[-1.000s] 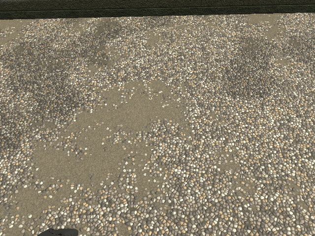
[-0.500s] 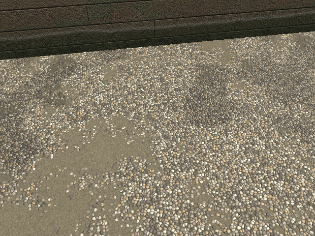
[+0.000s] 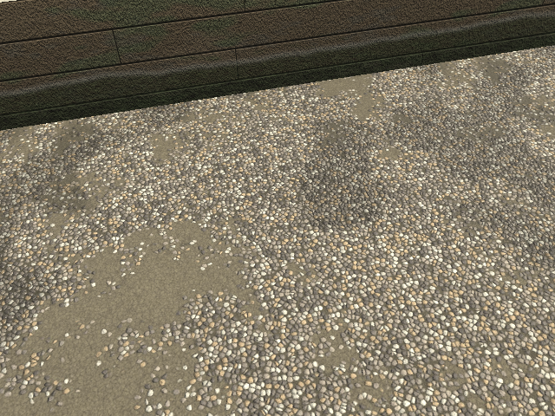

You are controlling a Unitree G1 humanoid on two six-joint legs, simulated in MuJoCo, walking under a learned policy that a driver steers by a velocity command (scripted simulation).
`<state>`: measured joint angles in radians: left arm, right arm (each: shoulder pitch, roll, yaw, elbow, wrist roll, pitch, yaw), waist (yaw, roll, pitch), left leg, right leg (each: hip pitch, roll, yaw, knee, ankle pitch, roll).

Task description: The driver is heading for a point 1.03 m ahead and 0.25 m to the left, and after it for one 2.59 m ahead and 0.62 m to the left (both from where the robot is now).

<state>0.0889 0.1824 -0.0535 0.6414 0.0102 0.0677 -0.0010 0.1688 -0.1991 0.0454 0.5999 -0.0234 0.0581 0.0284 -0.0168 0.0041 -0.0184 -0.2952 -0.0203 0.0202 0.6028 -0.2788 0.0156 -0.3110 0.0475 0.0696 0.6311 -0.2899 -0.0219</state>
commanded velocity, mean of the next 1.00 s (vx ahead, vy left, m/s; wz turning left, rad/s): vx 0.50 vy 0.00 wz -0.01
